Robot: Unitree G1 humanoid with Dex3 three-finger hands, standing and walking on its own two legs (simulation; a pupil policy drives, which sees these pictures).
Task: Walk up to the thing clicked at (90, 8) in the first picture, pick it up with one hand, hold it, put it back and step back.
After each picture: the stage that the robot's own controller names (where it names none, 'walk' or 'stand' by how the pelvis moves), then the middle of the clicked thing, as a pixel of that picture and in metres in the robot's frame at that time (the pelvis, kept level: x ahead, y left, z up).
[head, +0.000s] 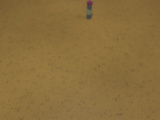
stand; (89, 10) +1.95 -0.08 -0.65
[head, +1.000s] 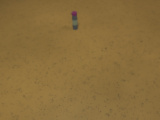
walk; (74, 20) +1.81 +0.26 -0.65
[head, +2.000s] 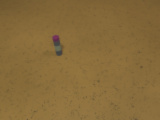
walk; (57, 46) +1.24 +0.36 -0.65
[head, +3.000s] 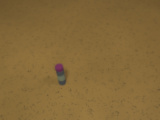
walk; (60, 75) +0.84 +0.26 -0.65
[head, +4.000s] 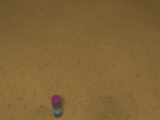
walk; (57, 107) +0.57 +0.20 -0.63
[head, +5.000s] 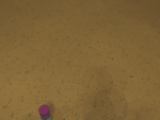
stand; (45, 116) +0.46 +0.24 -0.64
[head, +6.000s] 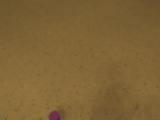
stand; out of the picture +0.42 +0.19 -0.65
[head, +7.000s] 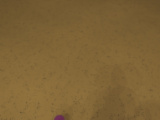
stand; out of the picture +0.42 +0.16 -0.66
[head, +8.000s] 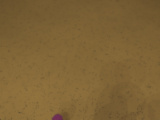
stand; out of the picture +0.41 +0.18 -0.66
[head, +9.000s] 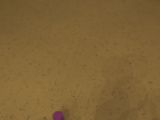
stand; out of the picture +0.41 +0.19 -0.65
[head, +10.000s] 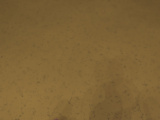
stand; out of the picture +0.38 +0.19 -0.65
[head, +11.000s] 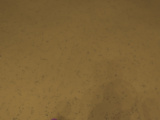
stand; out of the picture +0.39 +0.20 -0.66
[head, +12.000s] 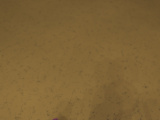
stand; out of the picture +0.39 +0.19 -0.66
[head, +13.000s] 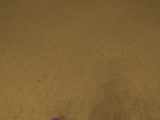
stand; out of the picture +0.39 +0.19 -0.66
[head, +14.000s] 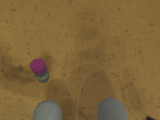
go down; (41, 72) +0.45 +0.18 -0.41
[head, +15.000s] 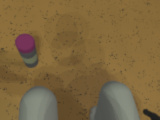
go down; (28, 53) +0.49 +0.20 -0.28
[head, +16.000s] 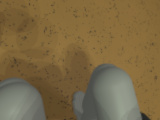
close in; out of the picture +0.48 +0.23 -0.19
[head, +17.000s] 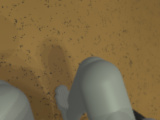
close; out of the picture +0.47 +0.26 -0.17
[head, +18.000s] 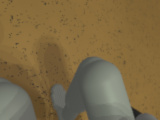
lift; out of the picture +0.46 +0.26 -0.17
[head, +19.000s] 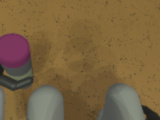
lift; (19, 67) +0.35 +0.21 -0.03
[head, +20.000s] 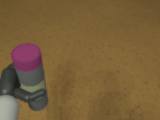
hold; (33, 82) +0.32 +0.16 +0.08
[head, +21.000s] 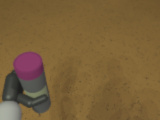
hold; (36, 87) +0.31 +0.16 +0.04
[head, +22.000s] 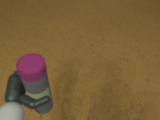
hold; (38, 88) +0.31 +0.16 +0.05
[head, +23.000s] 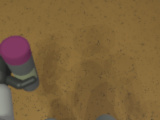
crouch; (24, 69) +0.38 +0.18 -0.02
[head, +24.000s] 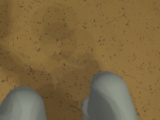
lower; out of the picture +0.52 +0.24 -0.02
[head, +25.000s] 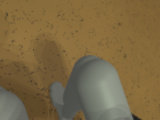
lower; out of the picture +0.48 +0.25 -0.17
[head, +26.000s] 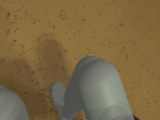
lower; out of the picture +0.47 +0.27 -0.17
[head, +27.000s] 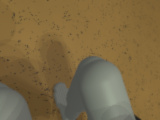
lower; out of the picture +0.48 +0.26 -0.16
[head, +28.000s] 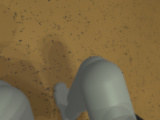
lower; out of the picture +0.46 +0.26 -0.17
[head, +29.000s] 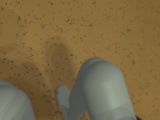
open; out of the picture +0.46 +0.24 -0.17
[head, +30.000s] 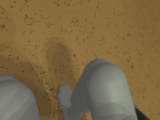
stand; out of the picture +0.45 +0.24 -0.18
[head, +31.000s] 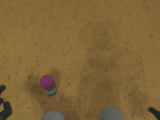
stand; (49, 86) +0.43 +0.17 -0.46
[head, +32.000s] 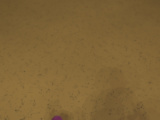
stand; out of the picture +0.39 +0.16 -0.60
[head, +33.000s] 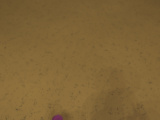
stand; out of the picture +0.40 +0.16 -0.60
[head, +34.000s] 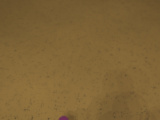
stand; out of the picture +0.41 +0.15 -0.65
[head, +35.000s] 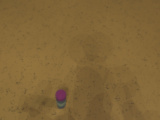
walk; (61, 99) +0.45 +0.09 -0.64
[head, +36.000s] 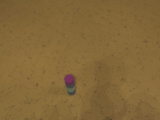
walk; (70, 85) +0.58 +0.12 -0.62
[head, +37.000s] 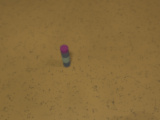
walk; (65, 56) +0.88 +0.18 -0.63
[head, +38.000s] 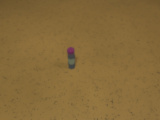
stand; (71, 58) +1.05 +0.15 -0.64
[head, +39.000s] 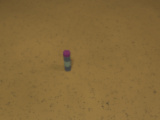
stand; (67, 61) +1.05 +0.16 -0.66
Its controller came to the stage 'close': yes
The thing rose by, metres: 0.68
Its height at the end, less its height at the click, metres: +0.00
